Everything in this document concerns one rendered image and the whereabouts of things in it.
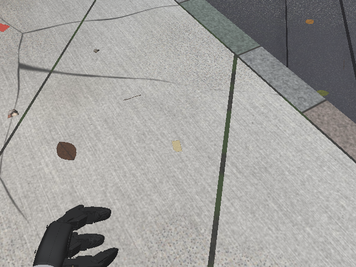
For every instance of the left robot hand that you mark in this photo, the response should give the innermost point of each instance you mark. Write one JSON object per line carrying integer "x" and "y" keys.
{"x": 60, "y": 242}

